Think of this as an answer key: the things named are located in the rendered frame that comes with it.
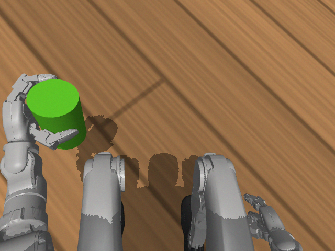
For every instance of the can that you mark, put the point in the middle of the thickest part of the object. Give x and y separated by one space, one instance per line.
56 106

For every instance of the right robot arm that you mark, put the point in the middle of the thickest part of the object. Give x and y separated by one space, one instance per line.
282 240

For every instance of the left robot hand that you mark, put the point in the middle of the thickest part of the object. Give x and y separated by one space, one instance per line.
18 121

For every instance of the right robot foot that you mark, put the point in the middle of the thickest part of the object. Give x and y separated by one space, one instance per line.
186 218

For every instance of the left robot arm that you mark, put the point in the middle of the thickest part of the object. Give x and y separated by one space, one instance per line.
24 224

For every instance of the right robot hand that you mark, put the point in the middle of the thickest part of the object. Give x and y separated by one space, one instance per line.
266 221

